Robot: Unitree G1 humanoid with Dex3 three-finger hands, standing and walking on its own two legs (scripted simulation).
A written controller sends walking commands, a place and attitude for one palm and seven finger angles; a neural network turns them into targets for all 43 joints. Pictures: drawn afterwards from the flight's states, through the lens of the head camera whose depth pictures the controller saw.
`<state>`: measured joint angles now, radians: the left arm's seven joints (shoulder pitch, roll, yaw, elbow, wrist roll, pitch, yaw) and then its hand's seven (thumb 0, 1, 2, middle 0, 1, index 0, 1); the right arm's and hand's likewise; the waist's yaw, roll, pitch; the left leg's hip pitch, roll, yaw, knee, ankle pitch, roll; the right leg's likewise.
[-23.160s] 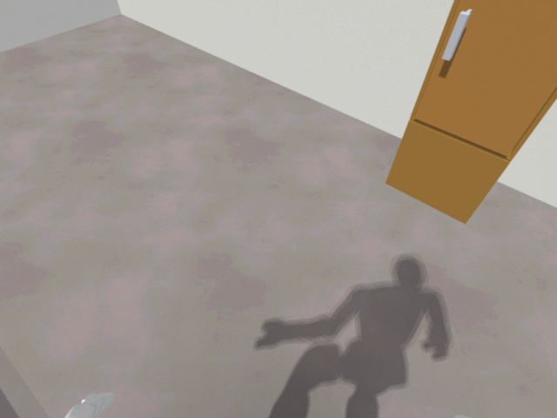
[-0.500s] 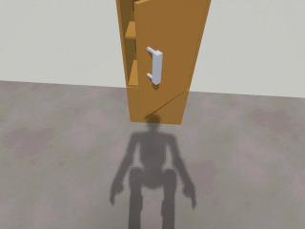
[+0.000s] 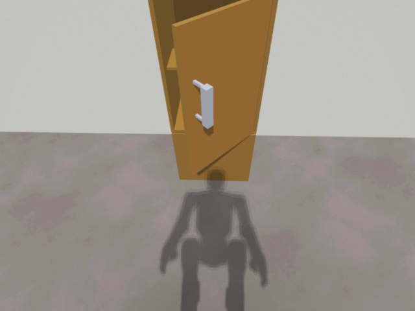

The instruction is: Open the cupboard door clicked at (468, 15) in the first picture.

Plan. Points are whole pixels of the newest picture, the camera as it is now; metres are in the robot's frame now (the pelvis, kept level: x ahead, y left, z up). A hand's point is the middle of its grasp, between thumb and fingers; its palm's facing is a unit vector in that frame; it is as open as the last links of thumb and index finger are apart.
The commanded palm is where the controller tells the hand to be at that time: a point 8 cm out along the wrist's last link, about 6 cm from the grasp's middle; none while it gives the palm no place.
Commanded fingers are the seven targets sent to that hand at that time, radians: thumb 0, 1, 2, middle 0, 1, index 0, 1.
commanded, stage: let the arm hang, fingers relaxed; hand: left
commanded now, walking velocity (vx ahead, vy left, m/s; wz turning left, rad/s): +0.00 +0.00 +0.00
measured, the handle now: (202, 104) +0.69 +0.05 +0.01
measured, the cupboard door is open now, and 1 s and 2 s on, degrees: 45 45 45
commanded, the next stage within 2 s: look to check the result in 0.12 s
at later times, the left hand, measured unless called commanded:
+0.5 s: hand out of the picture +0.02 +0.19 -0.17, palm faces +0.02 -0.96 -0.27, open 7.4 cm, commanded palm none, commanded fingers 0.00 0.90 0.90 -0.20 -0.30 -0.20 -0.30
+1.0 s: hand out of the picture +0.06 +0.19 -0.17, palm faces -0.03 -0.97 -0.25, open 7.4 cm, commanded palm none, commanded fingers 0.00 0.90 0.90 -0.20 -0.30 -0.20 -0.30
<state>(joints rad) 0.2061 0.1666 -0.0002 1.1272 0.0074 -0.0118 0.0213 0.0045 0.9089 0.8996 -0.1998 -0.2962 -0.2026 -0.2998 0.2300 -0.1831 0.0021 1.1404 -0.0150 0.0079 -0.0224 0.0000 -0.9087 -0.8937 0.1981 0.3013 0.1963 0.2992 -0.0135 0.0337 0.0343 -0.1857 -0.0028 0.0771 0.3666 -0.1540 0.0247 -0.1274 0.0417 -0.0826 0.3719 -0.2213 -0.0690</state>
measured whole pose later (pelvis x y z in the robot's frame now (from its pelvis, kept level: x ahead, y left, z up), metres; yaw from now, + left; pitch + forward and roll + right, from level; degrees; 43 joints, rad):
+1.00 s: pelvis +0.02 -0.01 +0.00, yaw -4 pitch -1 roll +0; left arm 0.20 0.20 0.04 1.10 0.01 0.03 0.02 0.00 0.91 0.90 -0.20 -0.30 -0.20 -0.30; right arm 0.19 -0.21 -0.03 1.08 -0.01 0.04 -0.04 0.00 -0.91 -0.89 0.20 0.30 0.20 0.30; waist 0.00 0.03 0.07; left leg -0.20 0.05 0.13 0.46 -0.24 0.00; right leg -0.14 0.09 -0.03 0.41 -0.25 -0.08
